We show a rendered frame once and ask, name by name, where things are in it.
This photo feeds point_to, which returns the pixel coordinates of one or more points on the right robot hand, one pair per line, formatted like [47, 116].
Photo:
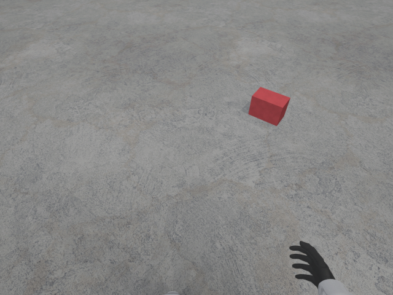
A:
[317, 267]

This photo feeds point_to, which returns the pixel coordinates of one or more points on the robot right forearm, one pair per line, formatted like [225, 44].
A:
[332, 287]

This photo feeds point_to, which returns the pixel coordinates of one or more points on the carton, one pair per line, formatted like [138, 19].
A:
[268, 106]

